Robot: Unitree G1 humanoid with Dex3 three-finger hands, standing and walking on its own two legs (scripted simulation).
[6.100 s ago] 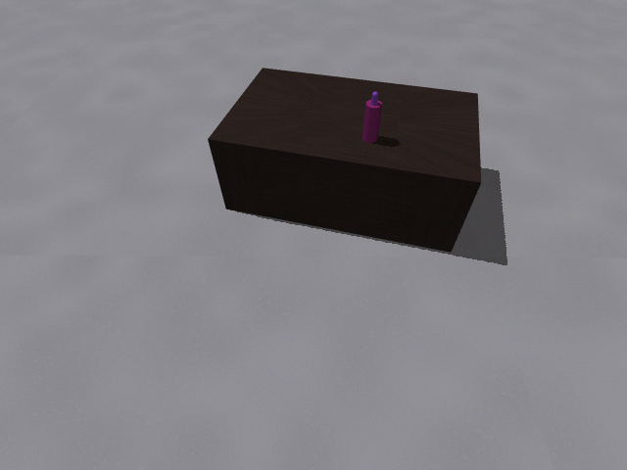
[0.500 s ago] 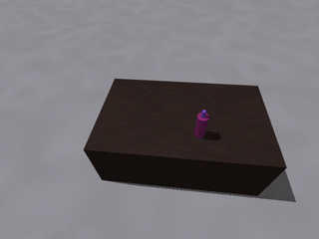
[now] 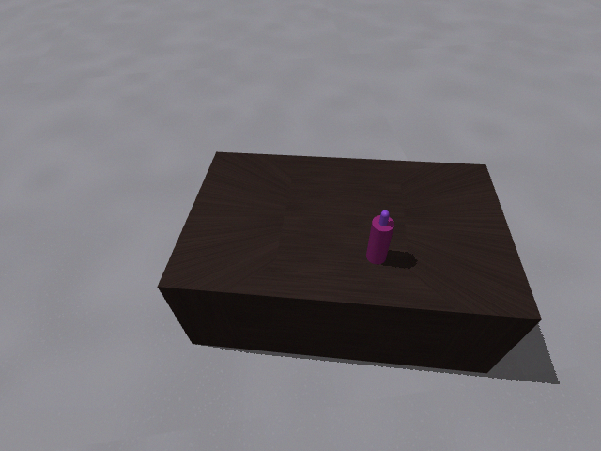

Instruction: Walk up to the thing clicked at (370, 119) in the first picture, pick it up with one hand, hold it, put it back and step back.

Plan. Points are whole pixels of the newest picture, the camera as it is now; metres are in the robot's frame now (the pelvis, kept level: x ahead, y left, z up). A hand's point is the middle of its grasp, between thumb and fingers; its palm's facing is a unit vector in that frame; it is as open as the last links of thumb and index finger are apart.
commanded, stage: stand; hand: right
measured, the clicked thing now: (380, 235) +0.69 -0.17 -0.30
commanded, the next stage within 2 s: walk up in 0.66 s
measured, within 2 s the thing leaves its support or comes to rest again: neither
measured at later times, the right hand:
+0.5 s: hand out of the picture +0.06 -0.25 -0.16, palm faces -0.04 +0.94 -0.33, open 7.4 cm
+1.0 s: hand out of the picture +0.10 -0.23 -0.15, palm faces +0.01 +0.90 -0.44, open 7.4 cm
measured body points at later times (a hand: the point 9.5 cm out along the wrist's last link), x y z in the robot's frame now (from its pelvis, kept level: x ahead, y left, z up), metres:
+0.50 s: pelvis +0.00 +0.00 +0.00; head +0.01 -0.01 +0.45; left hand +0.07 +0.30 -0.13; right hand +0.06 -0.30 -0.14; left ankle -0.04 +0.15 -0.75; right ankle +0.02 -0.11 -0.75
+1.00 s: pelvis +0.04 +0.06 -0.02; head +0.05 +0.08 +0.43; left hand +0.07 +0.40 -0.15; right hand +0.09 -0.28 -0.12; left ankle +0.09 +0.18 -0.75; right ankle +0.02 -0.09 -0.73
